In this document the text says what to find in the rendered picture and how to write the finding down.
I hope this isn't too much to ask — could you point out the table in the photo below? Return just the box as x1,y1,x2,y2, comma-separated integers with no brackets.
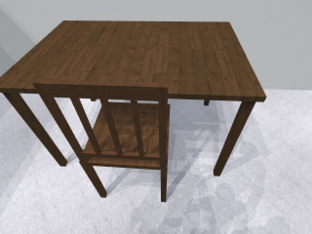
0,20,267,176

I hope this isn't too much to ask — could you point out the chair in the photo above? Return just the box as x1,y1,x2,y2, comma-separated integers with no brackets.
32,79,171,203

